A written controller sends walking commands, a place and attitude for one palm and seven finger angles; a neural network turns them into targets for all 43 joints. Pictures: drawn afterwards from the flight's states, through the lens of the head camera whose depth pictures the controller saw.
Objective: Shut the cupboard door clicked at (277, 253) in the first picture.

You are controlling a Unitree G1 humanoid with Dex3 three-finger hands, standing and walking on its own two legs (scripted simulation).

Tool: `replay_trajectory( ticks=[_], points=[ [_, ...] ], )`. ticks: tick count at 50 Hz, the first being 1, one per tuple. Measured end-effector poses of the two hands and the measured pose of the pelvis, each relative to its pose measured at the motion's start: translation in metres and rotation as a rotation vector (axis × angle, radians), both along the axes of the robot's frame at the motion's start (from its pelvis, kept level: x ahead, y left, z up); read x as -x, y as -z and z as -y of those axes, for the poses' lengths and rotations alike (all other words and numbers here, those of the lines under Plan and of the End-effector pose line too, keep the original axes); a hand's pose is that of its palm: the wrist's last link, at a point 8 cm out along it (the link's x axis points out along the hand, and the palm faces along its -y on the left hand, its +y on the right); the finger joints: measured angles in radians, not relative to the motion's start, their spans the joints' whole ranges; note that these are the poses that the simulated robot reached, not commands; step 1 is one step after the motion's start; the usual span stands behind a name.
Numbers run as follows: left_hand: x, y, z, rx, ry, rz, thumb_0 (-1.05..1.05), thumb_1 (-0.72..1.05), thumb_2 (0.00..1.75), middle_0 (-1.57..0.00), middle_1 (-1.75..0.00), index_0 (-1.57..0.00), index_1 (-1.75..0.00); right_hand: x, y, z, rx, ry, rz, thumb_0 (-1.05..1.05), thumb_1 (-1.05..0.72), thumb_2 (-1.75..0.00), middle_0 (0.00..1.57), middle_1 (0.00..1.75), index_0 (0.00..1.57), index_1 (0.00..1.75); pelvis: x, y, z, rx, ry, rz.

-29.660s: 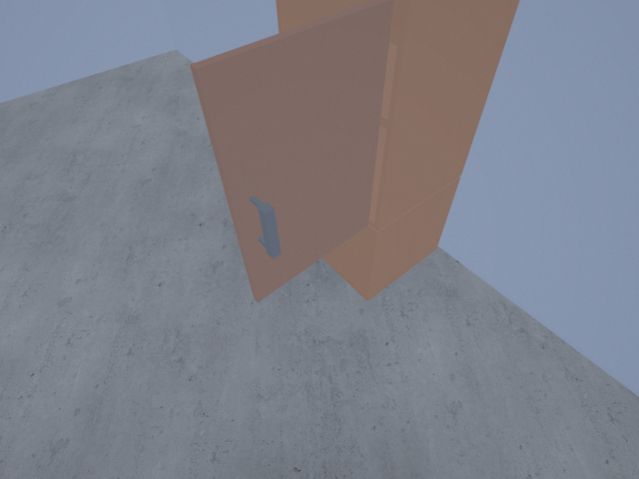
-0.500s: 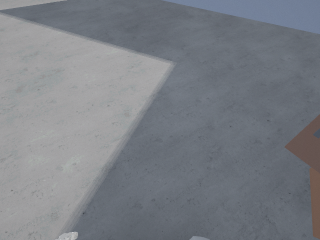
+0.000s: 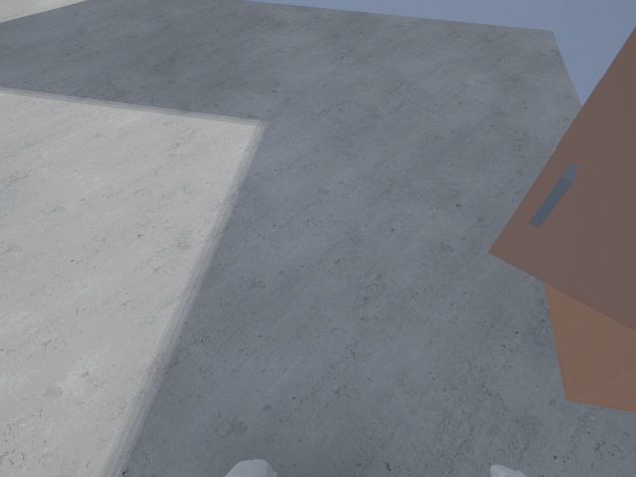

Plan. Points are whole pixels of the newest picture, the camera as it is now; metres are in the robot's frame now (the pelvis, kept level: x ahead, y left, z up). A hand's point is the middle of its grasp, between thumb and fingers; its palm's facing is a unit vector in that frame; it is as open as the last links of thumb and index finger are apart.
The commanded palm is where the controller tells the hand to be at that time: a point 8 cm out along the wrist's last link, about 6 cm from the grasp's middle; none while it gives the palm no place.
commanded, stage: turn to face it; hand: left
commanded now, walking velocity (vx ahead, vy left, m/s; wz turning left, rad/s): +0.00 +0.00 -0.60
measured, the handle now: (554, 195) +0.65 -0.41 -0.08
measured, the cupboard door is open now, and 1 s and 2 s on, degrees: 63 63 63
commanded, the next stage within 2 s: take the last steps up to it in 0.88 s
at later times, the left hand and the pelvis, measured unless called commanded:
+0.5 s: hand (211, 431) +0.19 +0.18 -0.16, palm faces -0.32 -0.91 -0.26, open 7.4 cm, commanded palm none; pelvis +0.01 +0.01 -0.01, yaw -19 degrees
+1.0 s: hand (247, 464) +0.15 +0.12 -0.17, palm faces -0.41 -0.89 -0.20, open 7.3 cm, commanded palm none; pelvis +0.03 -0.02 +0.00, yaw -28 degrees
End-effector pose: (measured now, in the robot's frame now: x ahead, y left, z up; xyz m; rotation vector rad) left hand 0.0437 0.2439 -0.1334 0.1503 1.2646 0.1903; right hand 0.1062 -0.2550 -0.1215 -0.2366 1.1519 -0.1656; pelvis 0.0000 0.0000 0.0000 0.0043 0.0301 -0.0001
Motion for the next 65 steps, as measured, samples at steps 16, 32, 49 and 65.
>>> replay_trajectory(
  ticks=[16,32,49,65],
  points=[
    [-0.078,0.004,-0.045,-0.006,0.211,-0.011,0.01,0.91,0.9,-0.19,-0.3,-0.19,-0.3,0.06,-0.015,-0.03,0.037,0.182,-0.008,0.01,-0.9,-0.9,0.2,0.3,0.21,0.3,-0.011,-0.004,-0.033,0.048,0.222,0.017],
    [-0.17,-0.02,0.08,-0.052,0.519,0.176,0.0,0.91,0.9,-0.19,-0.3,-0.2,-0.3,0.194,0.039,0.016,-0.068,0.505,-0.203,0.01,-0.91,-0.9,0.2,0.29,0.2,0.3,-0.007,0.012,0.019,0.004,0.39,0.035],
    [-0.126,0.003,0.084,0.019,0.493,-0.003,0.0,0.91,0.9,-0.2,-0.3,-0.2,-0.3,0.144,0.009,0.023,-0.039,0.53,-0.094,0.01,-0.91,-0.9,0.2,0.29,0.2,0.3,-0.025,0.0,0.027,0.018,0.483,0.005],
    [-0.195,0.01,0.072,0.028,0.601,-0.089,0.01,0.91,0.9,-0.19,-0.3,-0.19,-0.3,0.162,-0.015,-0.025,-0.017,0.652,-0.16,0.01,-0.9,-0.9,0.2,0.3,0.21,0.3,-0.077,-0.01,0.03,0.056,0.593,-0.001]
  ],
)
